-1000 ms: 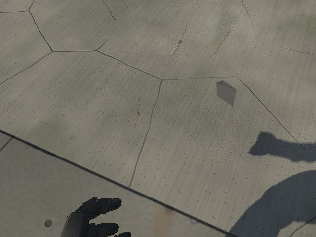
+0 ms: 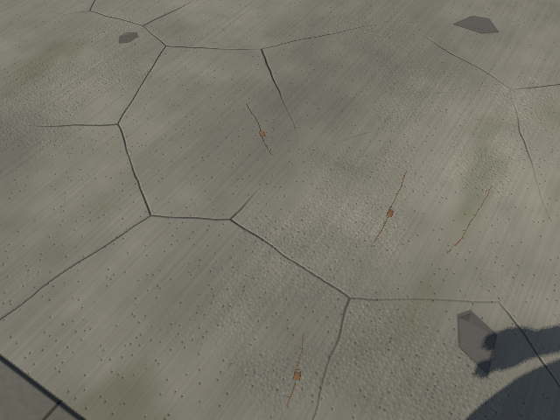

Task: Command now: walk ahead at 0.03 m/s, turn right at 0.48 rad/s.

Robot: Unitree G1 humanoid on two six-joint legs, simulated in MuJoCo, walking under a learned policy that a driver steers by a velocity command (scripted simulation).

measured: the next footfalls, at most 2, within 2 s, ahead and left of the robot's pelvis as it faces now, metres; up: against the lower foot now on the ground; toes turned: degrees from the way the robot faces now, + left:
right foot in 0.06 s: +0.04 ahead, -0.11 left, +0.00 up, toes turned -6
left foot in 0.56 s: +0.12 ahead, +0.06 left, +0.00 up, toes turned -22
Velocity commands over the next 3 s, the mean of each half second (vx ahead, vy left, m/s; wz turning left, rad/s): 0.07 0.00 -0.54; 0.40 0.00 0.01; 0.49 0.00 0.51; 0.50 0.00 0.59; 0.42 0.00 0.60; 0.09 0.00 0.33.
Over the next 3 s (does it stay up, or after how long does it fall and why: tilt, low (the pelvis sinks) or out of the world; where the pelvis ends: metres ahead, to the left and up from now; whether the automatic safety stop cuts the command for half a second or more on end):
stays up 1.04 0.04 0.00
